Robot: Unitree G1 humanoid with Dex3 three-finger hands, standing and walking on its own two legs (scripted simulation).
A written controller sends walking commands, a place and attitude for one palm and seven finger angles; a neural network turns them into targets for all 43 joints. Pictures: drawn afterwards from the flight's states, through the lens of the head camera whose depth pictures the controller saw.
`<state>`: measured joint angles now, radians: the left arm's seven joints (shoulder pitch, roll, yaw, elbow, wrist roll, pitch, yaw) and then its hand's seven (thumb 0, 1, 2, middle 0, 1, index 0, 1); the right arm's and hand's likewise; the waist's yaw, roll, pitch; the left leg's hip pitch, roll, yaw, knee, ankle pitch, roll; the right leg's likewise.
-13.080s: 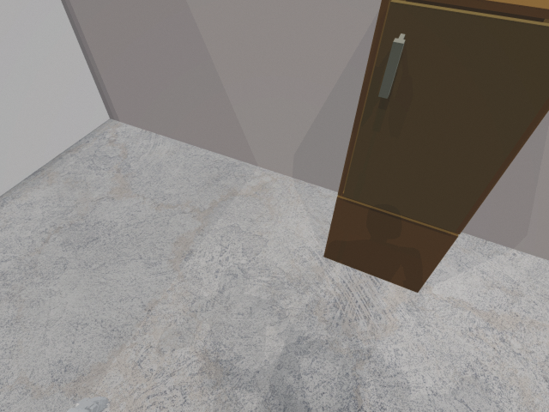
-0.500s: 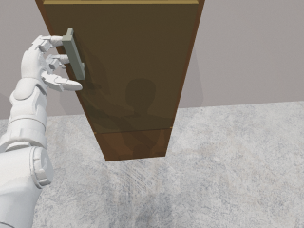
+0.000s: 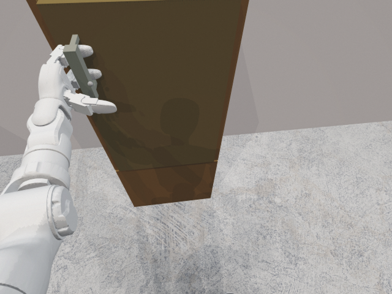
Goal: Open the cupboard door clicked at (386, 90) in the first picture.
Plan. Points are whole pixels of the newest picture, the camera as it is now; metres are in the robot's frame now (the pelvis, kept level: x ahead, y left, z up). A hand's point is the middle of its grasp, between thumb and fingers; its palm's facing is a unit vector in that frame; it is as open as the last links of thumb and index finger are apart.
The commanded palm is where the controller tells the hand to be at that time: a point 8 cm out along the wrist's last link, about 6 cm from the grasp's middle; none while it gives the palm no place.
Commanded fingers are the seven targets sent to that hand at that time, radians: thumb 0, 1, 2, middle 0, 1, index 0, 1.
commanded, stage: slide the fingers in behind the handle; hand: left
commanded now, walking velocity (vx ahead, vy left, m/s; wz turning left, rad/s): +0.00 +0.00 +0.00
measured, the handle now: (84, 69) +0.55 +0.20 +0.15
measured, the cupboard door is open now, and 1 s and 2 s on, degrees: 0 0 23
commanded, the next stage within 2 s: close the thumb around the handle in 0.46 s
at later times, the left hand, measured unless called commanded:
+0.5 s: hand (88, 85) +0.50 +0.19 +0.15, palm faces +0.06 -1.00 +0.01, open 14.0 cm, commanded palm +0.47 +0.23 +0.14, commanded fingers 0.00 -0.50 0.30 -0.30 -1.20 -0.30 -1.20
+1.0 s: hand (91, 85) +0.49 +0.18 +0.15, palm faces +0.06 -1.00 +0.01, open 8.7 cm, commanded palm +0.46 +0.23 +0.14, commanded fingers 0.00 0.79 0.85 -0.39 -1.34 -0.39 -1.34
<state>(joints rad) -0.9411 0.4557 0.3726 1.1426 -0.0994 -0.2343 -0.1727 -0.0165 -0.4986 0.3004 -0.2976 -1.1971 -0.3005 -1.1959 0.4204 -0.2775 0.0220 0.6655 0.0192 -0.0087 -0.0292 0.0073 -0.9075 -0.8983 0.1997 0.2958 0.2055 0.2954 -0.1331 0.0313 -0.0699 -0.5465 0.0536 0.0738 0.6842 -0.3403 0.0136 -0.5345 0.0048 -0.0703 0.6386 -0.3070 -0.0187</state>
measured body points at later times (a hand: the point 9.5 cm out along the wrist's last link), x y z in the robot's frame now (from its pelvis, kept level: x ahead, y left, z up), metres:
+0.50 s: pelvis +0.00 +0.00 +0.00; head +0.07 +0.00 +0.44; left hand +0.49 +0.24 +0.15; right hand +0.02 -0.27 -0.12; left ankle -0.01 +0.11 -0.72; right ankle +0.00 -0.11 -0.72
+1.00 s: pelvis +0.01 +0.01 +0.00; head +0.06 +0.01 +0.45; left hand +0.48 +0.23 +0.15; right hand +0.03 -0.25 -0.12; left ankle -0.01 +0.11 -0.72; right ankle +0.00 -0.11 -0.72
